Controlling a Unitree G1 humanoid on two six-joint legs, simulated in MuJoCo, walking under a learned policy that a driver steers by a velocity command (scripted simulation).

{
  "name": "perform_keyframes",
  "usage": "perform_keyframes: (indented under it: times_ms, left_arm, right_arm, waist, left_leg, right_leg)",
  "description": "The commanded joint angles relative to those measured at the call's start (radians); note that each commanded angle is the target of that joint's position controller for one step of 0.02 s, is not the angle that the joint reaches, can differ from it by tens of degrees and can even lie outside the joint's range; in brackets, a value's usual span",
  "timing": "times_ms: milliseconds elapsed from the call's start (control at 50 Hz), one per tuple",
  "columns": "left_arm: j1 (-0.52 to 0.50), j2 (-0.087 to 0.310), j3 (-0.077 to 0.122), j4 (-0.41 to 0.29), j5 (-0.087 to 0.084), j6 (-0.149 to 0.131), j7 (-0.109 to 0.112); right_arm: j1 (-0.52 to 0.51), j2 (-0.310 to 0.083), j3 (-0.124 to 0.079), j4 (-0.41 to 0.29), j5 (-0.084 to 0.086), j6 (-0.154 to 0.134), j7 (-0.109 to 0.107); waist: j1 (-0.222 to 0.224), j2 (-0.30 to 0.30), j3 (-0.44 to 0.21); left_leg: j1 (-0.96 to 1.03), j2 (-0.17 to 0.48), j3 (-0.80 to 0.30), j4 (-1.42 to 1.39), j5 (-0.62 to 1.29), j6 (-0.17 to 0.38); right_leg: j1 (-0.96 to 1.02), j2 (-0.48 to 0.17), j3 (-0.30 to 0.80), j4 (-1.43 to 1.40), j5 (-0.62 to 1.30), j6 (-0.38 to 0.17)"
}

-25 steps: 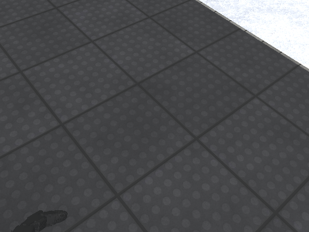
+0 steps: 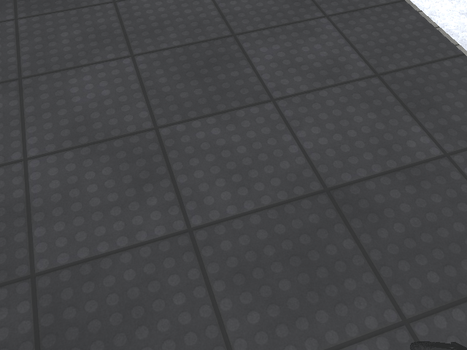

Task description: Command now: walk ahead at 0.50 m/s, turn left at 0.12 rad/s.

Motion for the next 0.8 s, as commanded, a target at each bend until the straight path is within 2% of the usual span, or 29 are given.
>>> perform_keyframes:
  times_ms: [20,60,80,100,120,140,160,180,200,220,240,260,300,320,340,400,480,560,600,620,640,660,680,700,720,740,760,780,800]
  left_arm:
    - [-0.022,0.183,0.036,-0.049,-0.012,-0.003,0.004]
    - [-0.025,0.197,0.039,-0.04,-0.016,0.008,0.007]
    - [-0.039,0.2,0.037,-0.04,-0.018,0.012,0.01]
    - [-0.032,0.176,0.028,-0.038,-0.014,0.014,0.012]
    - [-0.041,0.126,0.004,-0.065,0.011,0.011,0.014]
    - [0.055,0.02,-0.03,-0.092,0.017,-0.009,0.011]
    - [0.015,0.114,-0.008,-0.075,-0.006,-0.024,0.007]
    - [-0.057,0.158,0.005,-0.099,-0.028,-0.03,0.003]
    - [-0.094,0.148,0.004,-0.102,-0.023,-0.027,0.006]
    - [-0.113,0.137,0.007,-0.101,-0.007,-0.017,0.009]
    - [-0.091,0.128,0.01,-0.098,-0.004,-0.006,0.007]
    - [-0.068,0.105,0.006,-0.094,-0.007,0.009,0.007]
    - [-0.076,0.085,0.007,-0.092,-0.01,0.032,0.012]
    - [-0.095,0.075,0.005,-0.104,-0.009,0.038,0.013]
    - [-0.118,0.075,0.006,-0.113,-0.004,0.039,0.012]
    - [-0.184,0.065,0.004,-0.131,-0.001,0.032,0.0]
    - [-0.321,0.035,-0.012,-0.187,0.0,0.029,-0.022]
    - [-0.405,0.038,-0.014,-0.253,-0.003,0.027,-0.047]
    - [-0.378,0.06,-0.003,-0.271,-0.001,0.03,-0.057]
    - [-0.323,0.084,0.01,-0.265,-0.001,0.034,-0.057]
    - [-0.207,0.124,0.033,-0.242,-0.004,0.037,-0.053]
    - [-0.045,0.184,0.066,-0.205,-0.004,0.04,-0.037]
    - [0.053,0.286,0.095,-0.185,-0.001,0.053,-0.012]
    - [0.019,0.321,0.089,-0.213,0.001,0.04,-0.019]
    - [0.035,0.224,0.065,-0.212,0.006,0.034,-0.02]
    - [-0.006,0.184,0.054,-0.207,0.002,0.027,-0.018]
    - [-0.07,0.166,0.048,-0.217,-0.001,0.022,-0.017]
    - [-0.127,0.132,0.037,-0.232,0.005,0.024,-0.013]
    - [-0.156,0.128,0.034,-0.249,0.019,0.023,-0.009]
  right_arm:
    - [-0.092,-0.064,-0.012,-0.093,0.007,-0.017,0.011]
    - [-0.073,-0.087,-0.021,-0.095,0.006,-0.019,0.015]
    - [-0.005,-0.107,-0.034,-0.076,0.0,-0.019,0.012]
    - [0.126,-0.15,-0.058,-0.034,-0.006,-0.017,0.006]
    - [0.304,-0.223,-0.082,-0.002,-0.017,-0.013,-0.006]
    - [0.357,-0.313,-0.097,0.014,-0.02,-0.007,-0.006]
    - [0.362,-0.218,-0.073,0.011,-0.011,-0.008,-0.003]
    - [0.298,-0.179,-0.057,0.005,-0.01,-0.014,-0.002]
    - [0.233,-0.148,-0.046,-0.001,-0.013,-0.017,-0.001]
    - [0.18,-0.112,-0.036,-0.002,-0.018,-0.021,0.003]
    - [0.159,-0.103,-0.033,-0.001,-0.027,-0.03,0.005]
    - [0.14,-0.105,-0.037,0.008,-0.027,-0.038,0.006]
    - [0.133,-0.105,-0.042,0.026,-0.032,-0.053,0.002]
    - [0.139,-0.12,-0.047,0.037,-0.033,-0.059,-0.002]
    - [0.144,-0.121,-0.048,0.047,-0.033,-0.06,-0.006]
    - [0.155,-0.129,-0.05,0.069,-0.031,-0.058,-0.017]
    - [0.213,-0.157,-0.057,0.104,-0.024,-0.045,-0.028]
    - [0.262,-0.175,-0.064,0.134,-0.008,-0.011,-0.032]
    - [0.246,-0.2,-0.069,0.13,-0.003,0.002,-0.04]
    - [0.24,-0.213,-0.073,0.126,-0.002,0.01,-0.046]
    - [0.23,-0.224,-0.074,0.122,-0.002,0.018,-0.051]
    - [0.215,-0.223,-0.07,0.114,0.001,0.018,-0.057]
    - [0.258,-0.138,-0.044,0.078,-0.027,0.002,-0.054]
    - [0.302,-0.061,-0.009,0.039,-0.028,-0.04,-0.038]
    - [0.17,-0.155,-0.032,0.02,0.011,-0.071,-0.021]
    - [0.113,-0.159,-0.031,-0.001,0.027,-0.086,-0.015]
    - [0.108,-0.143,-0.028,0.006,0.004,-0.093,-0.023]
    - [0.108,-0.152,-0.036,0.012,-0.019,-0.086,-0.029]
    - [0.131,-0.156,-0.041,0.012,-0.02,-0.073,-0.027]
  waist:
    - [-0.03,-0.123,0.017]
    - [-0.062,-0.133,0.009]
    - [-0.11,-0.127,-0.026]
    - [-0.169,-0.103,-0.107]
    - [-0.242,-0.003,-0.24]
    - [-0.19,0.267,-0.344]
    - [-0.224,0.172,-0.331]
    - [-0.213,0.123,-0.197]
    - [-0.183,0.063,-0.136]
    - [-0.156,0.034,-0.073]
    - [-0.125,0.078,-0.061]
    - [-0.102,0.086,-0.061]
    - [-0.089,0.038,-0.031]
    - [-0.089,0.044,-0.014]
    - [-0.092,0.022,0.002]
    - [-0.112,0.013,0.016]
    - [-0.169,-0.001,0.058]
    - [-0.189,0.004,0.079]
    - [-0.153,0.039,0.035]
    - [-0.118,0.066,-0.011]
    - [-0.051,0.072,-0.075]
    - [0.039,0.044,-0.156]
    - [0.03,-0.148,-0.256]
    - [-0.042,-0.268,-0.399]
    - [0.029,-0.143,-0.361]
    - [0.013,-0.115,-0.222]
    - [-0.039,-0.027,-0.146]
    - [-0.076,-0.015,-0.097]
    - [-0.109,-0.056,-0.082]
  left_leg:
    - [0.07,-0.029,0.032,-0.08,0.025,0.017]
    - [0.136,-0.047,0.047,-0.129,-0.015,0.045]
    - [0.251,-0.071,0.07,-0.168,-0.008,0.064]
    - [0.443,-0.089,0.081,-0.181,-0.009,0.091]
    - [0.716,0.076,-0.104,-0.16,0.003,0.154]
    - [0.992,0.297,-0.56,-0.271,-0.177,0.312]
    - [0.966,0.301,-0.649,-0.34,-0.302,0.307]
    - [0.855,0.274,-0.505,-0.353,-0.265,0.264]
    - [0.735,0.232,-0.387,-0.371,-0.185,0.236]
    - [0.63,0.191,-0.298,-0.411,-0.125,0.214]
    - [0.558,0.179,-0.234,-0.431,-0.017,0.205]
    - [0.514,0.176,-0.204,-0.466,-0.021,0.212]
    - [0.467,0.164,-0.118,-0.516,0.013,0.206]
    - [0.459,0.179,-0.091,-0.527,0.06,0.215]
    - [0.476,0.176,-0.051,-0.53,0.098,0.212]
    - [0.501,0.139,0.067,-0.538,0.137,0.171]
    - [0.564,0.152,0.151,-0.539,0.16,0.149]
    - [0.722,0.193,0.191,-0.451,0.31,0.132]
    - [0.754,0.198,0.22,-0.343,0.621,0.109]
    - [0.761,0.193,0.234,-0.248,0.797,0.097]
    - [0.733,0.175,0.25,-0.089,0.889,0.079]
    - [0.595,0.138,0.27,0.138,0.782,0.041]
    - [0.234,0.05,0.267,0.486,0.198,-0.012]
    - [-0.071,-0.152,0.051,0.751,-0.526,-0.048]
    - [-0.186,-0.089,-0.077,0.781,-0.469,-0.026]
    - [-0.219,-0.045,-0.061,0.715,-0.381,-0.003]
    - [-0.169,-0.003,-0.055,0.618,-0.316,-0.001]
    - [-0.103,0.019,-0.048,0.549,-0.275,-0.009]
    - [-0.032,0.03,-0.058,0.523,-0.259,-0.02]
  right_leg:
    - [-0.022,-0.27,0.15,-0.071,0.247,-0.174]
    - [0.01,-0.288,0.146,-0.019,0.318,-0.153]
    - [0.002,-0.269,0.116,0.064,0.442,-0.133]
    - [-0.039,-0.22,0.069,0.227,0.545,-0.106]
    - [-0.215,-0.165,0.013,0.522,0.361,-0.06]
    - [-0.593,-0.002,0.013,0.869,-0.243,-0.003]
    - [-0.713,-0.035,0.143,1.009,-0.344,-0.015]
    - [-0.769,-0.077,0.147,1.032,-0.263,-0.031]
    - [-0.736,-0.119,0.13,0.993,-0.173,-0.032]
    - [-0.704,-0.144,0.13,0.939,-0.111,-0.028]
    - [-0.637,-0.163,0.146,0.911,-0.071,-0.023]
    - [-0.602,-0.169,0.148,0.895,-0.046,-0.012]
    - [-0.607,-0.162,0.162,0.873,0.016,-0.002]
    - [-0.63,-0.164,0.175,0.838,0.05,0.008]
    - [-0.66,-0.16,0.187,0.79,0.095,0.016]
    - [-0.659,-0.139,0.163,0.627,0.269,0.013]
    - [-0.647,-0.125,0.085,0.458,0.351,-0.011]
    - [-0.697,-0.102,0.022,0.378,0.222,-0.052]
    - [-0.6,-0.048,-0.036,0.366,0.122,-0.085]
    - [-0.511,-0.008,-0.067,0.375,0.07,-0.105]
    - [-0.359,0.035,-0.082,0.355,0.056,-0.133]
    - [-0.092,0.047,-0.04,0.285,0.125,-0.176]
    - [0.259,-0.176,0.328,0.284,0.127,-0.278]
    - [0.477,-0.377,0.895,0.118,0.015,-0.463]
    - [0.473,-0.344,0.807,0.065,-0.02,-0.401]
    - [0.341,-0.306,0.645,0.061,0.034,-0.356]
    - [0.19,-0.26,0.536,0.061,0.147,-0.32]
    - [0.062,-0.23,0.47,0.028,0.216,-0.308]
    - [-0.036,-0.218,0.455,0.004,0.271,-0.319]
